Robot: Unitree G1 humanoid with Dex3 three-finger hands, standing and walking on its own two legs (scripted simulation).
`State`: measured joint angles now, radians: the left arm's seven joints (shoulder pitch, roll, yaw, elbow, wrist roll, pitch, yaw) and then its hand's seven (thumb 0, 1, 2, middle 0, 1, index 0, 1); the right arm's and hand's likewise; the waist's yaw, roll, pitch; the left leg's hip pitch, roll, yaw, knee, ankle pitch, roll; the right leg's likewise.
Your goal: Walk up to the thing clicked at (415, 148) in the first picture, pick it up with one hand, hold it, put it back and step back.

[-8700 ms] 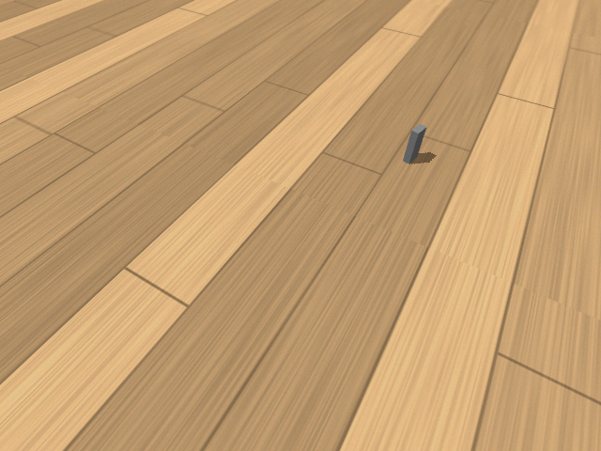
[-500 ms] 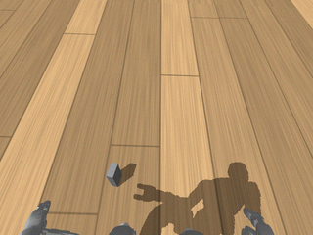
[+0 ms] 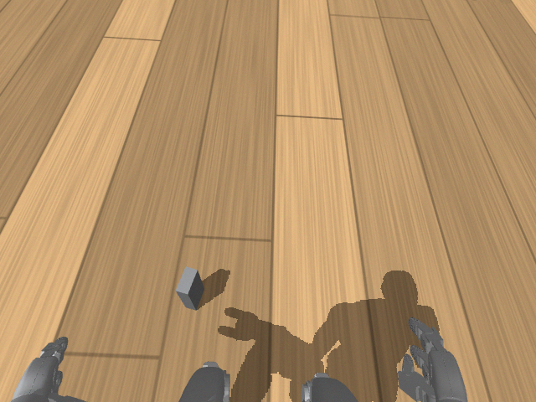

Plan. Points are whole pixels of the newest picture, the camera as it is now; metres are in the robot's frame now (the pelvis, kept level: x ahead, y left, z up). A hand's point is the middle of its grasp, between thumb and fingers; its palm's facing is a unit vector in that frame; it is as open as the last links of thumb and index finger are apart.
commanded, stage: go down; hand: left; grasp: from the side
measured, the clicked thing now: (191, 289) +0.45 +0.23 -0.60
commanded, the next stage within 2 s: approach in 1.94 s
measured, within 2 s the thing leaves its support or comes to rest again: neither
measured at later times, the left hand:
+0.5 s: hand (77, 341) +0.22 +0.33 -0.17, palm faces +0.19 -0.95 -0.24, open 17.6 cm
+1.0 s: hand (80, 302) +0.31 +0.38 -0.24, palm faces +0.26 -0.95 -0.17, open 16.9 cm
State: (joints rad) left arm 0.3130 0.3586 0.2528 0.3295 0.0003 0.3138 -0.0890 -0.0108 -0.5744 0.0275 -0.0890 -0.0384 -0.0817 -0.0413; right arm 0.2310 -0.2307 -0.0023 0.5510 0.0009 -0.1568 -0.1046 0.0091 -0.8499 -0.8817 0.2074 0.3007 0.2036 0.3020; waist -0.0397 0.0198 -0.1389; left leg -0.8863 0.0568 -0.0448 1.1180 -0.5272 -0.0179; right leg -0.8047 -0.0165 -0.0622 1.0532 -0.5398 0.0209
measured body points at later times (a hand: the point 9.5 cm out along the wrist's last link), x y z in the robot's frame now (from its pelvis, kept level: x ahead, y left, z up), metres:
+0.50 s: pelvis -0.04 +0.00 -0.08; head +0.10 +0.04 +0.35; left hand +0.21 +0.38 -0.15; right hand +0.13 -0.26 -0.16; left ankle +0.00 +0.12 -0.66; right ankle -0.02 -0.14 -0.66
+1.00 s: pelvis -0.08 +0.00 -0.21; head +0.13 +0.04 +0.19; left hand +0.29 +0.43 -0.23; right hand +0.06 -0.28 -0.33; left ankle +0.00 +0.12 -0.66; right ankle -0.02 -0.14 -0.66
